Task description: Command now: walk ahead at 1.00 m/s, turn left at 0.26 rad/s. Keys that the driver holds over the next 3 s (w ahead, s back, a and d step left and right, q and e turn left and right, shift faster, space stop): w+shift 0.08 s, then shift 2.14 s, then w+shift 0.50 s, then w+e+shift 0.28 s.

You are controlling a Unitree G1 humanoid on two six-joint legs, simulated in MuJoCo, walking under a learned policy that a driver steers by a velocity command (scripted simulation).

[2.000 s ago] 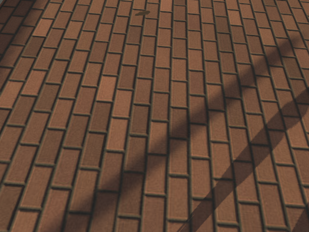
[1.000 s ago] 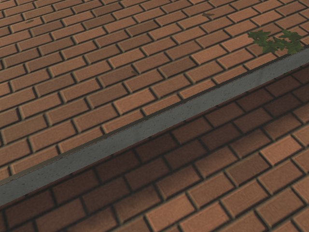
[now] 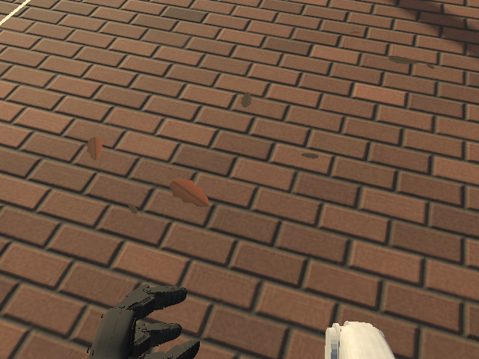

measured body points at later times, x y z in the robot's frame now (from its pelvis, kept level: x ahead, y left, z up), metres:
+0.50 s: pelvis +0.39 -0.05 +0.13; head +0.41 -0.05 +0.58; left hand +0.48 +0.23 +0.03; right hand +0.64 -0.27 +0.08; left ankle +0.55 +0.06 -0.57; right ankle +0.26 -0.12 -0.58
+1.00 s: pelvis +0.52 -0.09 +0.13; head +0.53 -0.09 +0.58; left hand +0.65 +0.14 +0.01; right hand +0.61 -0.33 +0.00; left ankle +0.54 +0.05 -0.60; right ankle +0.53 -0.21 -0.60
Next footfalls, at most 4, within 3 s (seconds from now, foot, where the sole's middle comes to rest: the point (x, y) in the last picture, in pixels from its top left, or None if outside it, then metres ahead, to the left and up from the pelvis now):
0.14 right None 0.30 -0.13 -0.63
0.52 left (233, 302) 0.58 0.05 -0.63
0.80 right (337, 308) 0.57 -0.21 -0.63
2.96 right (288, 171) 1.04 -0.12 -0.63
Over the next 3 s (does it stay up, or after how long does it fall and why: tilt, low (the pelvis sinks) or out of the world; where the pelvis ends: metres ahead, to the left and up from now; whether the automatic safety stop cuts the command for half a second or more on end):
stays up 0.90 -0.07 0.10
